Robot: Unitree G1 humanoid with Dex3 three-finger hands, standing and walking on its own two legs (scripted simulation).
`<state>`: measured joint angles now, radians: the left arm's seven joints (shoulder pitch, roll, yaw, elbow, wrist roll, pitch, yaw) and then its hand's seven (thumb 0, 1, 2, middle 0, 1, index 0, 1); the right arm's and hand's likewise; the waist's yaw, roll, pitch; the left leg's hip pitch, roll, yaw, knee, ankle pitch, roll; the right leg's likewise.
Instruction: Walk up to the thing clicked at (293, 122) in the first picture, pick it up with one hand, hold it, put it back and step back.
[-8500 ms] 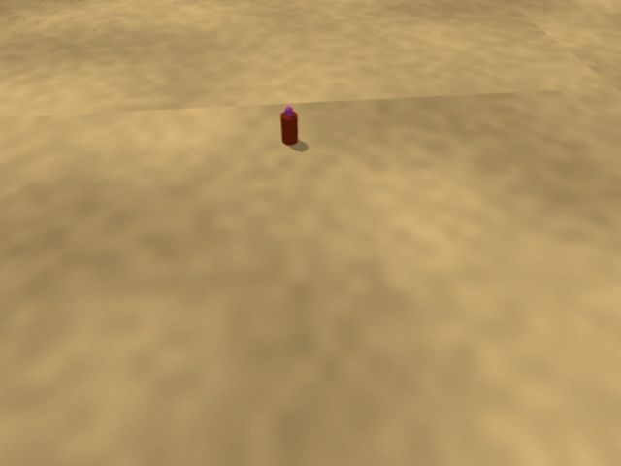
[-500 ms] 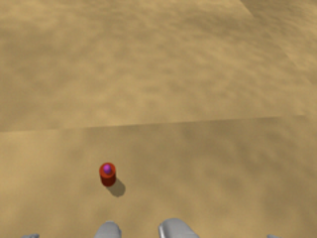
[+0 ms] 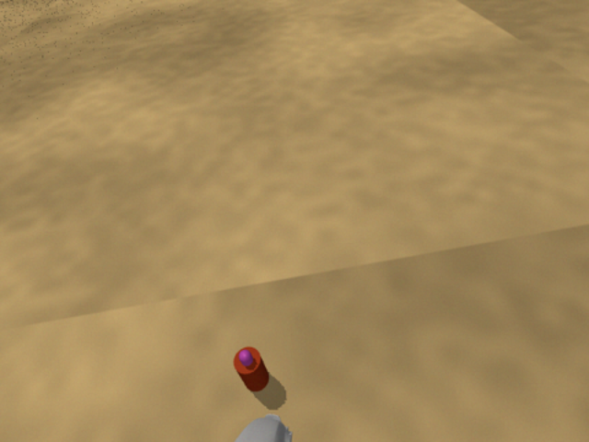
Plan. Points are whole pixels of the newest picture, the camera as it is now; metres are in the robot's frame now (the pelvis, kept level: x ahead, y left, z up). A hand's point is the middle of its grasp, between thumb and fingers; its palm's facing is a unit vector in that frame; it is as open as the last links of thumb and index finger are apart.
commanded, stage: walk up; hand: left
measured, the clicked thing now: (250, 366) +0.50 +0.24 -0.67
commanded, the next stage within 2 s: none
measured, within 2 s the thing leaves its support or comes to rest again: neither
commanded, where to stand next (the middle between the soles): +0.14 +0.04 m, yaw -1 degrees
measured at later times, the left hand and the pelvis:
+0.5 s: hand out of the picture +0.13 +0.30 -0.17, palm faces +0.05 -0.94 -0.34, open 7.4 cm; pelvis +0.11 +0.03 -0.01, yaw +3 degrees
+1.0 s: hand out of the picture +0.13 +0.32 -0.17, palm faces +0.04 -0.90 -0.44, open 7.4 cm; pelvis +0.07 +0.04 -0.03, yaw +3 degrees
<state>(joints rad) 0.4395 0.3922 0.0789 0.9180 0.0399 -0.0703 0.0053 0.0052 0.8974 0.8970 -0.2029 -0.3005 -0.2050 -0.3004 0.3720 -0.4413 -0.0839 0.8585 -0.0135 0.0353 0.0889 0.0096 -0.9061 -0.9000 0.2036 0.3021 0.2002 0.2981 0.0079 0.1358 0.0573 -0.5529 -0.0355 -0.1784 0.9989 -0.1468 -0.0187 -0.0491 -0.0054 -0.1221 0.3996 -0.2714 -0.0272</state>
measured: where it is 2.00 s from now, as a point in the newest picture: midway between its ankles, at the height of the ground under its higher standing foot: outside the picture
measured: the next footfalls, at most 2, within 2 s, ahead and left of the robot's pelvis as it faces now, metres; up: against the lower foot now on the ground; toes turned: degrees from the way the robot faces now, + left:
left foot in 0.24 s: +0.18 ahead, +0.16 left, +0.00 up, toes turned +5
right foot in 0.60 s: +0.19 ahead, -0.09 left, +0.00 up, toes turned +0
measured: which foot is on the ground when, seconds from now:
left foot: up 0.00-0.22, down 0.24-0.64, up 0.66-0.90, down 0.92-1.00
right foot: down 0.00-0.26, up 0.28-0.58, down 0.60-1.00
